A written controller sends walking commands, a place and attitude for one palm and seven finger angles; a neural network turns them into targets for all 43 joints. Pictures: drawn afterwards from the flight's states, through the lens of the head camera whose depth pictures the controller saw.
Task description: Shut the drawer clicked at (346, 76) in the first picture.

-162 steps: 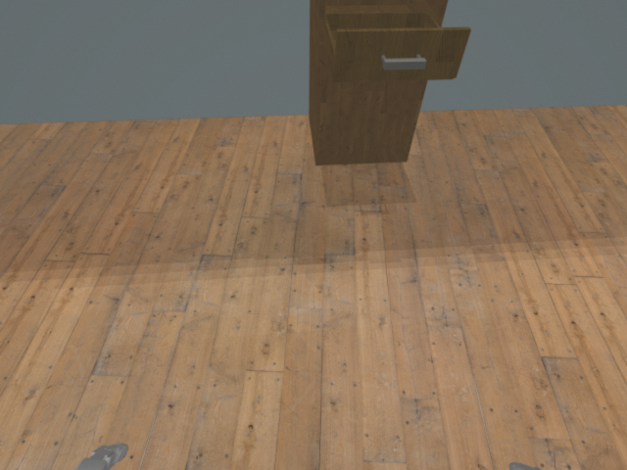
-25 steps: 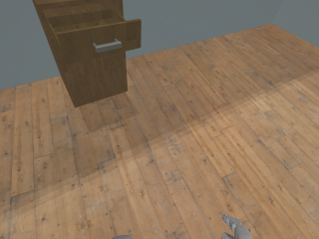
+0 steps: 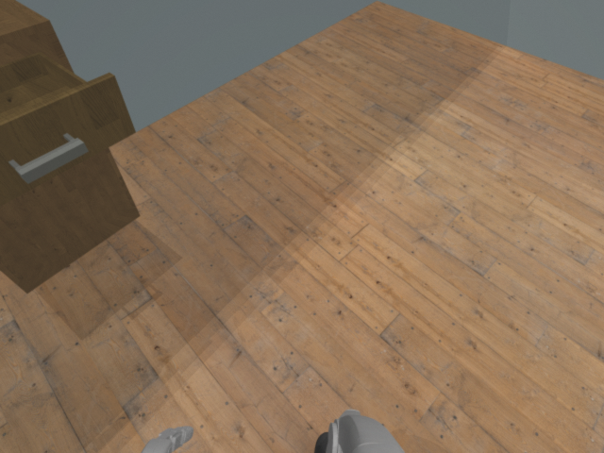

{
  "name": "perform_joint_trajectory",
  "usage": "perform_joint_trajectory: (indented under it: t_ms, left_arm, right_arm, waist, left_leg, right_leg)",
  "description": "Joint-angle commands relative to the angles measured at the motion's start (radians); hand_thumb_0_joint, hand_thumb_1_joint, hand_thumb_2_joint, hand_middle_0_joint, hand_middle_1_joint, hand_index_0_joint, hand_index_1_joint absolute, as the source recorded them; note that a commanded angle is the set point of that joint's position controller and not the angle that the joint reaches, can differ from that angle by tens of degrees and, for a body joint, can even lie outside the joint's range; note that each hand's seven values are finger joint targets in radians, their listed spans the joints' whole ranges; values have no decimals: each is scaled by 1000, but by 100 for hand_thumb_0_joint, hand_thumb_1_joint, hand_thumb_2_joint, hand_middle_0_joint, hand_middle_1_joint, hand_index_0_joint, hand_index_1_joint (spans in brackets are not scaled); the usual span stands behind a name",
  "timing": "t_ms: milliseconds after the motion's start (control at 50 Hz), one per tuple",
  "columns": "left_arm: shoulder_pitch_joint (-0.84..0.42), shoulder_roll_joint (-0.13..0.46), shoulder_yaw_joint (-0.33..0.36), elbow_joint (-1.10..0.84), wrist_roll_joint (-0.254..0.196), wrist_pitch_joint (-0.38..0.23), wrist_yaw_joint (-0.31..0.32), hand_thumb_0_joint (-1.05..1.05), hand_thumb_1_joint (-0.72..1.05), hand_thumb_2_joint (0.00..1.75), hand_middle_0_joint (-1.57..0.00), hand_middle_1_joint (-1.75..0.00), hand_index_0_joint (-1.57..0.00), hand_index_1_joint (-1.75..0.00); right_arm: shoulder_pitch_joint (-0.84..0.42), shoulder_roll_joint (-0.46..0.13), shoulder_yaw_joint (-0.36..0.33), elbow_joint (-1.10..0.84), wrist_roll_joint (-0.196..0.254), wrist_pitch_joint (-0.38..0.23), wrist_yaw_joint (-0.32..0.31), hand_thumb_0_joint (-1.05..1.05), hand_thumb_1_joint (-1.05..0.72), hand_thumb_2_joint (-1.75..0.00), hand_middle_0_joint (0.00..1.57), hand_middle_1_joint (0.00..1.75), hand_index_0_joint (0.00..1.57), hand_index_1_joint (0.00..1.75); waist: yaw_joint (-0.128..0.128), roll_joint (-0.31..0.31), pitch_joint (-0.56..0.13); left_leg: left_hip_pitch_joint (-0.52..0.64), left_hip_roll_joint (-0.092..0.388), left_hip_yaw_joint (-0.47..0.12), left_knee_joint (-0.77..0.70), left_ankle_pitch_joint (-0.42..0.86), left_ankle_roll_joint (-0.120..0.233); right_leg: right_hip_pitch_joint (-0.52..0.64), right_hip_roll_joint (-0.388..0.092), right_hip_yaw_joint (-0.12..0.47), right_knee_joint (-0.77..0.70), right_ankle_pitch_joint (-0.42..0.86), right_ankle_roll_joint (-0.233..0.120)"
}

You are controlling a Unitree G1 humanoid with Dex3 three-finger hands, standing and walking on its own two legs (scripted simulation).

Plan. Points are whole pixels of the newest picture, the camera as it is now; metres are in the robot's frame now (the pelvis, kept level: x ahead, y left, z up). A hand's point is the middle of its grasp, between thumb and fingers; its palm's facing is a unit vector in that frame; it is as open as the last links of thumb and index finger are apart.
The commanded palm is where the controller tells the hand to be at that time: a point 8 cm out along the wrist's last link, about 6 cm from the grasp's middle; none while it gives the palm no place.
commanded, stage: walk to a spot facing it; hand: left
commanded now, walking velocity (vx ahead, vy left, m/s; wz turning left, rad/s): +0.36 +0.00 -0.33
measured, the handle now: (48, 155) +0.71 +0.51 -0.08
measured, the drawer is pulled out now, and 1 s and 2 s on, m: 0.30 0.30 0.30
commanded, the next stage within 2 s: turn to face it in 0.88 s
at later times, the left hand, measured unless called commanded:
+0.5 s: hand (175, 417) +0.21 +0.18 -0.17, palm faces -0.03 -0.98 -0.19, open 7.3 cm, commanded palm none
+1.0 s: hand (247, 218) +0.60 +0.09 -0.16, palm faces -0.36 -0.91 -0.22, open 7.4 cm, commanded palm none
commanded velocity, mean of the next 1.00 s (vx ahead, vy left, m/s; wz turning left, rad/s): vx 0.31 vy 0.00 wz -0.30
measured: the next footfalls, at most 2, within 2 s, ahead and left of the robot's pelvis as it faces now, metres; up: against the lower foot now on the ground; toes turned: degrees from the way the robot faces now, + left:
right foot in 0.10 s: +0.16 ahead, -0.09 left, +0.00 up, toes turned -10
left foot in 0.54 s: +0.38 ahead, +0.11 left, +0.00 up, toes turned +2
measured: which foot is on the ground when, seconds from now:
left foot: down 0.00-0.10, up 0.12-0.52, down 0.54-1.00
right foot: up 0.00-0.08, down 0.10-0.56, up 0.58-1.00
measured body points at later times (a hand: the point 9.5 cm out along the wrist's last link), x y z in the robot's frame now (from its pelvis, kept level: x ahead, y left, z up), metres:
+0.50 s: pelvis +0.22 +0.00 +0.00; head +0.25 +0.01 +0.45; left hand +0.21 +0.24 -0.16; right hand +0.30 -0.27 -0.13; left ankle +0.33 +0.12 -0.72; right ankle +0.12 -0.08 -0.73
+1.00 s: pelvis +0.42 -0.05 -0.01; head +0.46 -0.08 +0.44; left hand +0.61 +0.14 -0.14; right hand +0.28 -0.24 -0.16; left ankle +0.34 +0.11 -0.73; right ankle +0.52 -0.18 -0.72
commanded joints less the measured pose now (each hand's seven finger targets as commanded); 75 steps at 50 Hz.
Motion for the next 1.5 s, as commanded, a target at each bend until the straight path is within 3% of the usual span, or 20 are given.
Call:
perform_joint_trajectory:
  t_ms: [0,40,60,80,120,220,420,480,500,540,600,680,900,960,980,1000,1020,1040,1160,1480]
  left_arm:
    - [30,59,11,-73,-3,-55,16,0,90,90,-20,-30,-20,-30]
    - [256,119,35,-5,3,-77,24,0,90,90,-20,-30,-20,-30]
    - [393,202,57,29,1,-86,34,0,90,90,-20,-30,-20,-30]
    - [450,261,71,47,-19,-86,43,0,90,90,-20,-30,-20,-30]
    - [311,216,57,19,-34,-82,56,0,90,90,-20,-30,-20,-30]
    - [209,92,28,2,-7,-114,61,0,90,90,-20,-30,-20,-30]
    - [345,165,31,55,-9,-119,47,0,90,90,-20,-30,-20,-30]
    - [329,182,33,61,-15,-117,48,0,90,90,-20,-30,-20,-30]
    - [317,171,33,58,-20,-117,46,0,90,90,-20,-30,-20,-30]
    - [308,105,15,16,-29,-122,33,0,90,90,-20,-30,-20,-30]
    - [199,110,31,22,-12,-101,27,0,90,90,-20,-30,-20,-30]
    - [264,45,29,37,-2,-53,18,0,90,90,-20,-30,-20,-30]
    - [28,53,35,-92,-3,-44,-7,0,90,90,-20,-30,-20,-30]
    - [217,103,48,-47,3,-63,1,0,90,90,-20,-30,-20,-30]
    - [349,166,63,-4,7,-80,11,0,90,90,-20,-30,-20,-30]
    - [424,288,89,13,7,-98,29,0,90,90,-20,-30,-20,-30]
    - [438,327,87,16,-22,-93,39,0,90,90,-20,-30,-20,-30]
    - [343,283,72,-3,-26,-84,48,0,90,90,-20,-30,-20,-30]
    - [85,135,17,-48,-15,-93,64,0,90,90,-20,-30,-20,-30]
    - [160,191,59,-73,2,-44,78,0,90,90,-20,-30,-20,-30]
  right_arm:
    - [51,-199,-39,-20,8,-3,-5,0,-90,-90,20,30,20,30]
    - [-5,-213,-45,-46,20,-1,4,0,-90,-90,20,30,20,30]
    - [-30,-175,-43,-76,36,-3,15,0,-90,-90,20,30,20,30]
    - [-73,-122,-42,-110,41,-9,13,0,-90,-90,20,30,20,30]
    - [-174,-125,-61,-135,29,0,21,0,-90,-90,20,30,20,30]
    - [-125,-60,-56,-114,5,56,26,0,-90,-90,20,30,20,30]
    - [-472,-120,-49,-240,6,21,63,0,-90,-90,20,30,20,30]
    - [-373,-158,-57,-206,4,7,50,0,-90,-90,20,30,20,30]
    - [-242,-203,-69,-165,-1,1,39,0,-90,-90,20,30,20,30]
    - [-13,-387,-109,-121,-4,2,24,0,-90,-90,20,30,20,30]
    - [-197,-237,-71,-145,2,-3,17,0,-90,-90,20,30,20,30]
    - [-243,-177,-58,-134,9,-19,12,0,-90,-90,20,30,20,30]
    - [-186,-233,-88,-126,3,2,17,0,-90,-90,20,30,20,30]
    - [-221,-271,-95,-141,9,12,19,0,-90,-90,20,30,20,30]
    - [-217,-249,-83,-140,16,15,26,0,-90,-90,20,30,20,30]
    - [-144,-152,-64,-150,31,16,31,0,-90,-90,20,30,20,30]
    - [-169,-164,-60,-166,39,27,21,0,-90,-90,20,30,20,30]
    - [-187,-160,-66,-160,38,40,15,0,-90,-90,20,30,20,30]
    - [-113,-108,-48,-72,17,93,16,0,-90,-90,20,30,20,30]
    - [-378,-129,-71,-232,13,113,51,0,-90,-90,20,30,20,30]
  waist:
    - [95,165,-30]
    - [204,130,-160]
    - [257,-14,-254]
    - [238,-128,-304]
    - [188,32,-86]
    - [46,-4,44]
    - [146,-98,-5]
    - [80,-42,-72]
    - [22,18,-146]
    - [-39,334,-302]
    - [24,109,-43]
    - [104,123,-25]
    - [68,169,34]
    - [167,117,-97]
    - [231,12,-183]
    - [232,-284,-334]
    - [220,-269,-422]
    - [181,-109,-293]
    - [46,-52,-115]
    - [126,-88,-103]
  left_leg:
    - [58,317,-88,173,1351,32]
    - [-144,292,-67,500,1179,4]
    - [-426,208,-52,784,668,-29]
    - [-693,39,-127,1090,-136,-73]
    - [-743,125,-322,1093,28,-37]
    - [-597,166,-318,854,105,-71]
    - [-614,91,-243,361,191,-68]
    - [-385,32,-194,205,213,-49]
    - [-147,58,-234,153,283,-24]
    - [197,500,-753,20,444,149]
    - [-121,427,-558,-69,355,111]
    - [-235,328,-282,-101,442,48]
    - [-106,340,-88,-14,628,44]
    - [-136,319,-45,305,883,8]
    - [-284,264,-44,534,725,-32]
    - [-590,91,-85,861,-87,-82]
    - [-603,57,-265,1015,-217,-68]
    - [-587,96,-331,1037,-140,-55]
    - [-509,130,-358,883,83,-77]
    - [-550,102,-245,465,-22,-79]
  right_leg:
    - [87,76,-73,-123,-109,-57]
    - [480,66,-36,-262,18,-91]
    - [750,-150,251,-298,63,-184]
    - [882,-376,679,-399,292,-308]
    - [593,-323,469,-510,224,-249]
    - [170,-208,286,-616,82,-163]
    - [459,-178,268,-522,267,-122]
    - [473,-149,224,-339,480,-87]
    - [368,-108,188,-155,480,-52]
    - [-30,53,100,397,-347,17]
    - [-97,-70,170,504,-194,21]
    - [-37,-84,139,441,-63,49]
    - [-11,-52,10,-89,13,40]
    - [305,35,-46,-200,21,0]
    - [557,-9,14,-269,137,-14]
    - [816,-337,453,-316,395,-119]
    - [795,-425,574,-399,574,-182]
    - [649,-419,447,-436,515,-188]
    - [247,-301,108,-527,365,-75]
    - [403,-405,12,-457,141,-96]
